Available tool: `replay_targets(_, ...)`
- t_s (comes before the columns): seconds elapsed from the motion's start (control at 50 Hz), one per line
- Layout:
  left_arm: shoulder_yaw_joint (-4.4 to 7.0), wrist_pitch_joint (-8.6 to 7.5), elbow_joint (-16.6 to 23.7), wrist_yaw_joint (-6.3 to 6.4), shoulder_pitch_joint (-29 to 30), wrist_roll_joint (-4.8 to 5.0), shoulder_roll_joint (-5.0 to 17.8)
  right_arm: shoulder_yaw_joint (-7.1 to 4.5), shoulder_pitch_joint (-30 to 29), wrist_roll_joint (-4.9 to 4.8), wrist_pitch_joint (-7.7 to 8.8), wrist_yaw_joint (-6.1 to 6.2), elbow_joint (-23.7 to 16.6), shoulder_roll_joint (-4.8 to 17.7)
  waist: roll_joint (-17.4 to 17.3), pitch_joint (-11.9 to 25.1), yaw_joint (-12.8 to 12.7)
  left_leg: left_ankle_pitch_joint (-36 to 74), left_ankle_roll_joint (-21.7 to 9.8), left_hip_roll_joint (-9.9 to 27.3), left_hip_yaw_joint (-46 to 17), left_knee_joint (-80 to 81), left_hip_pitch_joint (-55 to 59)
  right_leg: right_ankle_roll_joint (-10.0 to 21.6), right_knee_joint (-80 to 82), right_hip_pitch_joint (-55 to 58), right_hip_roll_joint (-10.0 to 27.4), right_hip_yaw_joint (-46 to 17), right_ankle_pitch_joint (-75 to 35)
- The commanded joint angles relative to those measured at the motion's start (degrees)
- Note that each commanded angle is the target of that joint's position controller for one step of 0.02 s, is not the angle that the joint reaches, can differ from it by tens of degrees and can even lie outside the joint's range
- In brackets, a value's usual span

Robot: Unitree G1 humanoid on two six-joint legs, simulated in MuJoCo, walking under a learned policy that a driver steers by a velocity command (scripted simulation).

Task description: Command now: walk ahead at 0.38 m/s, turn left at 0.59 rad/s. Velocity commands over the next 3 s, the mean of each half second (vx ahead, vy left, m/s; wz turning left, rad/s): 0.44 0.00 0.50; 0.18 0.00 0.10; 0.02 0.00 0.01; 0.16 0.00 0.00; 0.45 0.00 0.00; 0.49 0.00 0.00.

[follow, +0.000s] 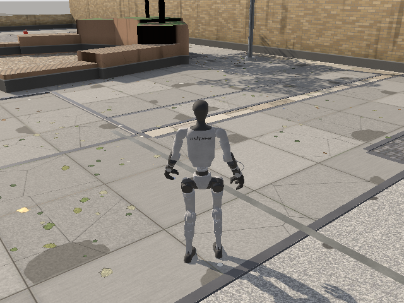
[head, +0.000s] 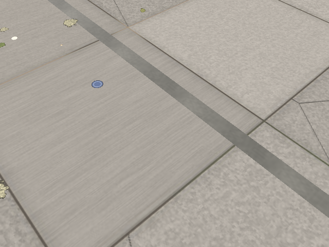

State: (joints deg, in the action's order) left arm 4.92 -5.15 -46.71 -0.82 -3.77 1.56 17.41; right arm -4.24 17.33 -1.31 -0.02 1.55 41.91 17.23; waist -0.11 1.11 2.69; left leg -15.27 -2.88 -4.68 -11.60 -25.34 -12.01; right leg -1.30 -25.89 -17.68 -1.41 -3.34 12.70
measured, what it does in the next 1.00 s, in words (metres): walks ahead, turning left: right foot, then left foot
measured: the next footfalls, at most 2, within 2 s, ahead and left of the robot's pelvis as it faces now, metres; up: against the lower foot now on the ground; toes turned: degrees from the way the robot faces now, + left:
right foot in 0.02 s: +0.07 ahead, -0.13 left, +0.00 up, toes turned +5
left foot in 0.46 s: +0.35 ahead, +0.20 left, +0.00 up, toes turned +17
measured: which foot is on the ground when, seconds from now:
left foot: down 0.00-0.02, up 0.04-0.44, down 0.46-1.00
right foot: up 0.00-0.00, down 0.02-0.48, up 0.50-0.90, down 0.92-1.00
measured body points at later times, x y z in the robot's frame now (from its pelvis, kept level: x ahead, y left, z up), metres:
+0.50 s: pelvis +0.22 +0.07 -0.03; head +0.27 +0.08 +0.42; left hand +0.12 +0.34 -0.16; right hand +0.51 -0.10 -0.10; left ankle +0.31 +0.19 -0.75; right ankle +0.04 -0.13 -0.71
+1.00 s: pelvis +0.40 +0.11 -0.01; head +0.42 +0.11 +0.44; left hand +0.48 +0.40 -0.11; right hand +0.58 -0.12 -0.14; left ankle +0.31 +0.19 -0.74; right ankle +0.51 +0.02 -0.74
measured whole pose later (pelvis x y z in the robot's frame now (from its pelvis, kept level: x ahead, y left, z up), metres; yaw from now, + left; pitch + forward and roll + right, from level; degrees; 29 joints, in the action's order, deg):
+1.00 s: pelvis +0.40 +0.11 -0.01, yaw +17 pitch +1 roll +1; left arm 1.7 -1.8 -46.5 0.1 -6.5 -1.0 14.5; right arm -2.0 11.8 1.0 1.8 0.3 47.3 15.3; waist -0.6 -0.9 1.4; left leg -20.7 -1.8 -2.6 1.0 -28.5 -8.5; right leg 0.3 -29.6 -22.4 1.3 0.4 8.5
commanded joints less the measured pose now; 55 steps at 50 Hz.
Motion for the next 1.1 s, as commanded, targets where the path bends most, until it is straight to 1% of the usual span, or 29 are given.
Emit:
replay_targets(0.02, 2.31, -1.70, 0.76, 0.68, -8.51, -0.32, 7.93, -0.88, -4.90, 0.22, 0.82, -0.10, -5.07, 4.82, -3.75, 2.72, -7.24, -16.45, -4.60, 7.07, -12.13, -2.92, -14.03, 3.44, 5.78, 19.76, 6.86, -4.26, -0.62)
replay_targets(0.04, 2.77, -1.36, -0.17, 1.31, -14.81, -1.54, 11.26, 0.37, -3.85, 0.35, 1.12, -0.37, -5.86, 0.10, 7.17, 6.08, -7.86, -19.59, -0.61, 0.31, -1.38, -21.32, -24.21, 7.82, 9.45, 29.25, 17.98, -18.43, 11.02)
replay_targets(0.06, 3.53, -1.24, -1.29, 0.65, -15.57, -2.36, 14.41, -0.30, -4.80, -0.87, 1.88, -0.33, -9.09, 3.67, 14.46, 1.65, -6.58, -20.17, -0.22, 1.28, 1.75, -30.00, -36.16, 13.97, 14.40, 26.86, 26.14, -35.10, 24.52)
replay_targets(0.08, 2.50, -1.31, 0.30, 0.64, -11.81, -1.56, 10.18, -1.25, -4.69, -0.83, 2.09, -0.43, -8.06, 7.83, 10.48, -2.86, -5.93, -15.76, 0.53, 5.60, 1.38, -35.62, -39.27, 13.96, 15.13, 24.33, 24.72, -31.76, 27.68)
replay_targets(0.1, 1.59, -1.14, 1.06, 0.87, -9.64, -1.05, 6.97, -1.75, -4.37, -0.45, 1.99, -0.73, -6.92, 8.62, 9.59, -4.79, -5.53, -11.13, 1.17, 6.38, 2.20, -37.82, -39.79, 11.72, 15.29, 22.94, 21.25, -25.52, 23.25)
replay_targets(0.14, 0.75, -0.75, 1.45, 1.20, -7.88, -1.37, 5.37, -1.68, -5.07, -0.05, 2.07, -1.34, -6.83, 7.02, 7.72, -5.57, -4.88, -4.06, 2.02, 8.69, 3.26, -39.12, -38.97, 9.73, 16.10, 20.12, 18.22, -16.03, 10.81)
replay_targets(0.24, 0.64, -0.91, 0.56, 1.46, -10.04, -2.11, 6.42, -0.40, -8.95, -0.23, 2.41, -2.49, -9.76, 3.06, 5.74, -4.80, -6.02, 7.73, 4.25, 9.93, 7.22, -33.48, -35.56, 10.19, 17.84, 16.17, 14.90, -0.57, -10.10)
replay_targets(0.3, 0.69, -0.62, 0.29, 1.42, -11.40, -1.49, 7.60, 0.59, -13.57, 0.00, 2.67, -3.44, -11.89, 1.07, 4.97, -5.91, -7.44, 14.04, 3.77, 9.73, 10.37, -21.70, -30.05, 9.70, 18.09, 14.08, 13.93, 5.20, -13.59)
replay_targets(0.36, 0.96, -0.19, -1.29, 0.99, -15.02, -0.25, 9.24, 1.10, -16.74, -0.07, 2.80, -4.33, -13.43, 0.33, 4.30, -7.57, -7.73, 12.83, 1.59, 8.45, 12.50, -13.84, -25.55, 10.02, 18.75, 15.73, 16.16, 6.34, -15.69)
replay_targets(0.42, 1.48, 0.69, -2.16, 0.85, -15.77, 0.58, 11.48, -0.23, -14.76, 0.34, 2.77, -4.59, -13.74, 3.50, 5.87, -4.88, -3.96, 6.66, -2.02, 4.69, 15.10, -9.23, -17.70, 9.13, 11.62, 21.00, 18.01, 8.21, -39.01)
replay_targets(0.46, 1.00, 1.24, -2.47, 1.27, -15.90, 0.32, 11.30, -3.05, 0.42, 0.25, 2.20, -3.78, -9.51, 8.30, 5.49, 4.59, 4.99, 10.03, -5.30, 0.99, 16.72, -5.23, 5.74, 6.46, -7.74, 15.75, 15.49, 12.15, -51.15)
replay_targets(0.48, -0.39, 0.86, -1.02, 1.38, -16.47, -1.41, 8.21, -4.40, 9.74, 0.25, 1.45, -2.63, -7.59, 12.43, -0.49, 11.84, 8.36, 11.13, -7.84, 9.98, 4.71, -8.13, 24.79, 4.28, -25.65, 1.15, 13.02, 12.51, -30.55)
replay_targets(0.5, -2.86, -0.27, 0.60, 0.44, -23.85, -2.22, 0.60, -4.17, 7.59, 0.74, 1.80, -2.53, -7.70, 17.15, -16.37, 21.39, 0.58, 4.77, -17.93, 26.16, -27.44, -0.08, 37.49, 1.05, -45.75, -16.90, 1.95, 7.07, 20.59)
replay_targets(0.52, -1.19, -1.26, -0.70, 0.08, -18.36, -0.19, 7.58, -2.66, 7.73, 1.37, 2.31, -2.87, -8.71, 11.18, -8.49, 23.51, 4.85, 10.55, -17.30, 26.74, -30.09, 4.44, 34.66, 1.29, -51.56, -18.90, 2.75, -2.06, 21.67)
replay_targets(0.54, -0.69, -1.42, 1.77, 0.09, -12.78, 1.27, 8.85, -1.79, 3.83, 1.84, 2.87, -3.08, -8.03, 9.54, -7.63, 13.66, 3.82, 23.83, -15.22, 24.83, -18.62, 4.00, 27.10, 1.38, -52.59, -22.22, 4.76, -0.61, 18.15)
replay_targets(0.56, -1.07, -1.42, 1.87, 0.63, -11.48, 0.45, 7.67, -1.34, 0.36, 1.38, 3.30, -3.17, -7.66, 8.15, -3.28, 8.50, 1.50, 34.04, -13.49, 22.04, -10.41, 3.51, 18.79, 1.35, -48.87, -21.08, 7.25, 0.04, 14.16)
replay_targets(0.58, -0.87, -1.07, 1.44, 1.00, -11.30, -0.68, 7.37, -0.94, -2.64, 1.32, 3.48, -3.25, -7.52, 6.48, -2.33, 5.37, -0.51, 38.06, -12.33, 19.62, -5.13, 4.46, 12.23, 0.98, -45.32, -18.96, 8.54, 0.37, 11.97)
replay_targets(0.6, -0.79, -0.23, 0.96, 1.04, -12.96, -0.72, 7.03, -0.60, -4.57, 1.78, 3.66, -3.23, -7.61, 5.53, -3.17, 4.63, -2.66, 39.79, -11.79, 18.34, -2.07, 6.46, 7.11, 0.81, -43.87, -14.80, 9.36, 0.12, 10.26)
replay_targets(0.68, -1.31, 2.36, 0.10, 1.65, -15.12, -1.71, 3.85, -0.61, -7.59, 1.99, 4.92, -2.78, -5.40, 5.66, -3.16, 3.22, -5.99, 45.96, -12.52, 16.67, 4.92, 10.97, -1.14, -1.52, -34.74, -9.73, 8.34, 1.30, 3.35)
replay_targets(0.76, -2.16, 2.29, 1.81, 1.33, -8.40, -2.16, 2.34, -0.41, -7.63, 2.15, 4.05, -1.68, -2.92, 5.82, -4.14, 2.59, -3.94, 43.14, -10.04, 13.70, 10.05, 10.83, -0.78, -1.76, -18.64, -7.56, 7.39, 1.94, -8.94)
replay_targets(0.84, -1.81, 2.26, 3.10, 0.79, -3.98, -1.89, 3.86, -0.21, -5.55, 1.97, 3.00, -1.65, 0.33, 6.26, -4.03, 2.28, -2.10, 37.66, -9.54, 15.45, 7.82, 9.02, 3.05, -0.75, -10.60, -5.77, 5.84, 1.44, -10.66)
replay_targets(0.9, -1.33, 2.09, 3.18, 0.51, -4.61, -2.61, 4.52, 0.20, -6.73, 0.98, 2.19, -1.54, 1.88, 5.47, -3.65, 2.10, -3.89, 31.44, -7.40, 14.87, 6.32, 3.10, 4.12, 1.79, -2.26, -1.30, 4.45, 2.25, -11.24)
replay_targets(0.92, -0.92, 1.91, 2.83, 0.69, -5.61, -3.03, 6.04, 0.58, -4.54, 1.13, 2.23, -1.47, 2.72, 4.28, -1.36, 2.85, -3.94, 26.49, -4.77, 12.20, 6.75, 0.34, 3.31, 3.07, 2.04, 3.91, 5.67, 0.62, -23.75)
replay_targets(0.94, -0.28, 1.89, 3.28, 1.18, -5.08, -3.26, 9.58, 0.79, 0.11, 2.56, 2.71, -1.45, 3.16, 3.48, 3.51, 5.30, -0.61, 16.98, -1.89, 8.04, 8.27, -2.83, 0.37, 5.26, -0.80, 10.98, 10.55, -3.56, -41.52)
replay_targets(0.96, -0.75, 2.51, 3.08, 1.49, -4.26, -3.16, 7.68, 1.29, 5.35, 2.81, 2.72, -1.26, 4.73, 1.68, 8.16, 9.11, 1.55, 4.67, 0.86, 5.86, 9.45, -3.59, -3.71, 10.64, -2.89, 16.82, 14.17, -7.47, -42.13)
replay_targets(0.98, -1.52, 3.19, 2.97, 1.28, -3.97, -2.39, 3.85, 1.42, 2.56, 2.68, 2.16, -0.85, 4.93, 2.41, 7.99, 8.81, -0.61, -0.63, 2.39, 5.50, 9.96, -3.49, -4.02, 12.46, -2.21, 15.80, 14.30, -8.84, -36.73)
replay_targets(1.0, -1.90, 3.65, 2.71, 0.98, -2.79, -2.05, 2.55, 1.29, 0.51, 2.23, 1.23, -0.56, 4.48, 2.91, 7.62, 7.81, -0.75, -0.89, 2.62, 5.76, 9.74, -2.14, -3.76, 11.76, -1.34, 13.61, 13.28, -8.78, -29.18)
replay_targets(1.04, -1.82, 3.74, 3.18, 0.25, -0.10, -1.96, 3.21, 0.84, -1.35, 1.83, -0.70, -0.13, 5.04, 4.52, 5.03, 4.65, -1.19, 2.12, 1.89, 5.83, 9.59, -0.05, -1.41, 9.01, -1.36, 8.55, 9.92, -5.47, -22.74)
replay_targets(1.1, -1.56, 3.02, 1.79, -0.16, -0.24, -1.95, 3.94, 0.69, -1.54, 1.85, -1.63, 0.05, 6.01, 4.68, 3.15, 4.75, -1.61, 8.56, 1.10, 6.65, 8.93, 0.31, 1.56, 7.30, -2.88, 8.03, 7.75, -2.70, -24.99)
Over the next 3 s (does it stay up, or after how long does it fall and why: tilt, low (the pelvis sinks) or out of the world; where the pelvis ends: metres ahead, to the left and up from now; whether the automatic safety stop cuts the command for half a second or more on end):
stays up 1.00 0.25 -0.02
